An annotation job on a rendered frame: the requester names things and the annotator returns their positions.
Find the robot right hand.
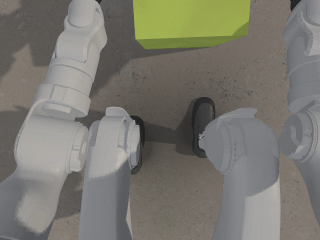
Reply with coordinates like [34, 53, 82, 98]
[290, 0, 301, 11]

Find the left robot forearm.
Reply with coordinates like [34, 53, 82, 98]
[14, 0, 107, 163]

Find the right robot upper arm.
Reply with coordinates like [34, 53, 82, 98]
[278, 110, 320, 227]

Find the right robot forearm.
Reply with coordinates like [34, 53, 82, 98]
[282, 0, 320, 113]

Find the left robot upper arm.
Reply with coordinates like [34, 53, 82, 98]
[0, 114, 89, 240]

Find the carton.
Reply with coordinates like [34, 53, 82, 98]
[133, 0, 251, 50]

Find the right robot shin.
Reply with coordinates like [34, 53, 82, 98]
[198, 107, 280, 164]

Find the left robot thigh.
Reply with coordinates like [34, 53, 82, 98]
[78, 116, 141, 240]

